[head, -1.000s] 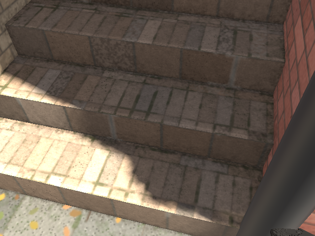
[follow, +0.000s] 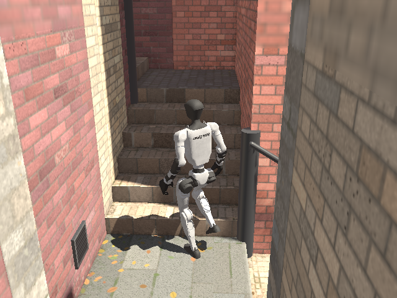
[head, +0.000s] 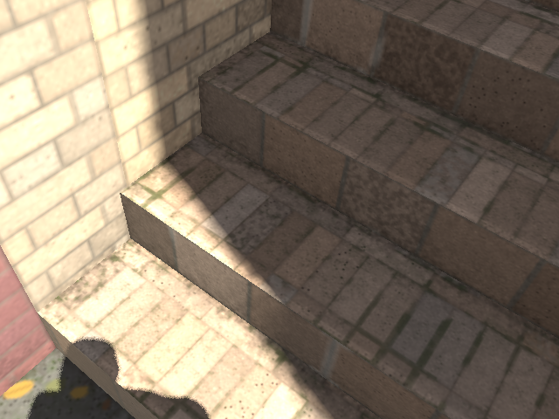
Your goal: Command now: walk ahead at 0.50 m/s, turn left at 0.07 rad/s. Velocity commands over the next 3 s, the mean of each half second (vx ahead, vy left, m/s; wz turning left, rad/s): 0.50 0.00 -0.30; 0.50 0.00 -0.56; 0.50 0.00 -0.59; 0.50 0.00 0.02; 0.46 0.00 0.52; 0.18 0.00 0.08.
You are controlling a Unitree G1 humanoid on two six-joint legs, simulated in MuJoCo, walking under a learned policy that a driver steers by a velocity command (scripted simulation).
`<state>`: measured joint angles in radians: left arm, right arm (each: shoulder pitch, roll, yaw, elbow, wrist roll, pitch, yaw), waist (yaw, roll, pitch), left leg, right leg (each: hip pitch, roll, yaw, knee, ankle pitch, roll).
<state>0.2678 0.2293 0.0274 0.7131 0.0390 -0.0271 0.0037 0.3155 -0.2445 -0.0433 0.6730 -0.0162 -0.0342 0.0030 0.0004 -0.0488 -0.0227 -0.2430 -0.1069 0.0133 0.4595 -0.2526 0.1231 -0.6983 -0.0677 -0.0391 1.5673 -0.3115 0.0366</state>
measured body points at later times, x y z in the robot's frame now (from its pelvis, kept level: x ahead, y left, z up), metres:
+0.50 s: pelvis +0.27 -0.02 +0.09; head +0.28 +0.00 +0.54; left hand +0.42 +0.19 -0.04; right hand +0.32 -0.28 -0.01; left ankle +0.21 +0.10 -0.44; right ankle +0.28 -0.06 -0.57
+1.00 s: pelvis +0.62 -0.04 +0.28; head +0.63 -0.04 +0.73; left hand +0.76 +0.17 +0.13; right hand +0.64 -0.29 +0.15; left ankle +0.73 +0.02 -0.40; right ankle +0.45 -0.11 -0.22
